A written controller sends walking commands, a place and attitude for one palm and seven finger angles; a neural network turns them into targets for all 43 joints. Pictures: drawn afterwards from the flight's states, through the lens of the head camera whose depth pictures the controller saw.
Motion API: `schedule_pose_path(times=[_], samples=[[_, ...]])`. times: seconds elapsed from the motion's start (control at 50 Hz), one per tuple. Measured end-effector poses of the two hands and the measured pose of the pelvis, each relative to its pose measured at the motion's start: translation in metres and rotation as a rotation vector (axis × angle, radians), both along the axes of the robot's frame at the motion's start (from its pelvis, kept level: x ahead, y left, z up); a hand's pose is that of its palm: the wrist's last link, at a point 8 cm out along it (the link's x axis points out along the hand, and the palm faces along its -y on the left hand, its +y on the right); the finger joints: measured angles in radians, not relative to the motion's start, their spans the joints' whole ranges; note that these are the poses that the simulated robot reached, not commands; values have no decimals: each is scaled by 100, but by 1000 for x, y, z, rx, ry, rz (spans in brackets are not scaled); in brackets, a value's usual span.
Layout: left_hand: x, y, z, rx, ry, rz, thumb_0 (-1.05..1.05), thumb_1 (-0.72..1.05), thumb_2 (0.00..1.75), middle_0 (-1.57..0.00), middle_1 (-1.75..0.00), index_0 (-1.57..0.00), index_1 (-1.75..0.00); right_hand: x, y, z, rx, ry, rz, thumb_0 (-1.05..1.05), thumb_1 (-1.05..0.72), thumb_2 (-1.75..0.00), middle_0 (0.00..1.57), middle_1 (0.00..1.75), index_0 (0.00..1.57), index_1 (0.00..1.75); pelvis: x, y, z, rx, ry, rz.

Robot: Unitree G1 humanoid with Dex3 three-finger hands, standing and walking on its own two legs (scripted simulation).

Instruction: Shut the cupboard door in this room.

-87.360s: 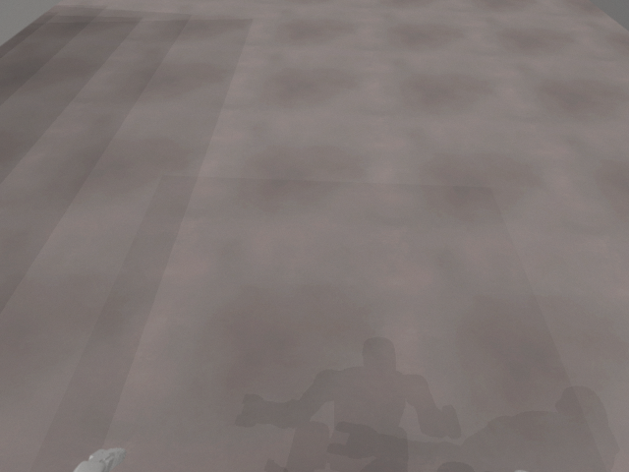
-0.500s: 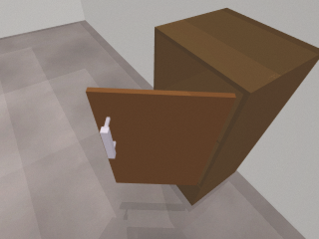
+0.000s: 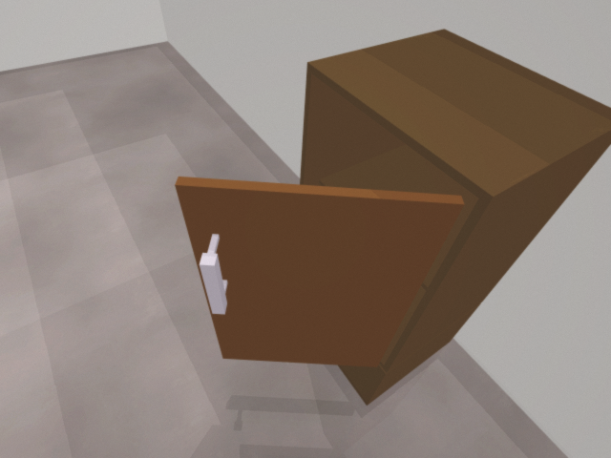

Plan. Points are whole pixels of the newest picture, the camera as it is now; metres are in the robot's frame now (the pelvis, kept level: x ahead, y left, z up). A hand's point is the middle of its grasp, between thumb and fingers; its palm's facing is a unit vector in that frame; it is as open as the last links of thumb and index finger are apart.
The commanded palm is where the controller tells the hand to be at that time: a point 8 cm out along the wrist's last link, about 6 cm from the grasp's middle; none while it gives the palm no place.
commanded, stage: look again from close up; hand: left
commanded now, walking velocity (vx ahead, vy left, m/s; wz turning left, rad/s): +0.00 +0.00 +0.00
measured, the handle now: (217, 275) +0.39 +0.17 -0.04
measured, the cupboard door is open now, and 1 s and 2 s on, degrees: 54 54 54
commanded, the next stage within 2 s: shuffle to correct the standing spot in 0.48 s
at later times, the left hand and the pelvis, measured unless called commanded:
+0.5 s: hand out of the picture +0.00 +0.17 -0.18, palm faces +0.01 -0.98 -0.17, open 7.4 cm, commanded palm none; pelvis +0.00 +0.00 +0.00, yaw +0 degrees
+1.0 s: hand out of the picture -0.01 +0.16 -0.18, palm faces +0.01 -0.97 -0.23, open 7.4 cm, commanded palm none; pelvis -0.03 -0.03 -0.01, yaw -1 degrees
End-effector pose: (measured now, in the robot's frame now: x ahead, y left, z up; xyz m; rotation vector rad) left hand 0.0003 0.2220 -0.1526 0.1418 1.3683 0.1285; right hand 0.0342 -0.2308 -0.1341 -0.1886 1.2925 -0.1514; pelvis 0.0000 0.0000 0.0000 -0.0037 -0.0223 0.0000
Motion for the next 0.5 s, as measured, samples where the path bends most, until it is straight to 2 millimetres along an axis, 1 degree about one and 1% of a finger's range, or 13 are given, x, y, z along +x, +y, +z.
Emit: schedule_pose_path(times=[0.22,0.36,0.5], samples=[[0,9,3,18,22,2,1,90,90,-20,-30,-20,-30,-19,6,-4,13,66,-14,1,-92,-90,20,30,20,30,3,4,0,3,4,1],[-2,7,2,12,33,5,1,90,90,-20,-30,-20,-30,-28,11,-5,21,92,-23,1,-92,-90,20,30,20,30,4,4,1,4,3,2],[-5,1,1,-3,42,8,1,90,90,-20,-30,-20,-30,-31,13,-5,21,99,-29,1,-92,-90,20,30,20,30,5,5,1,5,3,1]])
